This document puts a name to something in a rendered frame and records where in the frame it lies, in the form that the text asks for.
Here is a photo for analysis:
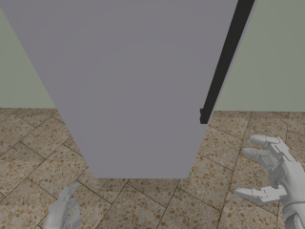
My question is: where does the robot right forearm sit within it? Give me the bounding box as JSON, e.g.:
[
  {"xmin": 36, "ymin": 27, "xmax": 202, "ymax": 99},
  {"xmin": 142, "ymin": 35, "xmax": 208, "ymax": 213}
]
[{"xmin": 281, "ymin": 201, "xmax": 305, "ymax": 229}]

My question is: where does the right robot hand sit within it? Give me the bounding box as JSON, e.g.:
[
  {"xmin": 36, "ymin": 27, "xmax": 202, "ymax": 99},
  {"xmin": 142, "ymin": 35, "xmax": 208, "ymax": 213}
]
[{"xmin": 234, "ymin": 135, "xmax": 305, "ymax": 207}]

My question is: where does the left robot hand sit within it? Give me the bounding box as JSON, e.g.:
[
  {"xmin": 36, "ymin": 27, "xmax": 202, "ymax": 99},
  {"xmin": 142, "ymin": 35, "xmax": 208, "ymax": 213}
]
[{"xmin": 43, "ymin": 181, "xmax": 83, "ymax": 229}]

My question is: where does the fridge door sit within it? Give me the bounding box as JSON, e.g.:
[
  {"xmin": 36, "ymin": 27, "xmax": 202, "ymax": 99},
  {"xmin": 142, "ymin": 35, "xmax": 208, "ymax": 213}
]
[{"xmin": 0, "ymin": 0, "xmax": 258, "ymax": 179}]

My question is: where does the handle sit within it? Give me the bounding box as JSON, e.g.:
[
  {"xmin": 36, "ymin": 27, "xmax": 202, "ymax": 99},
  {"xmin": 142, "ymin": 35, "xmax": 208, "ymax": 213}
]
[{"xmin": 199, "ymin": 0, "xmax": 255, "ymax": 124}]

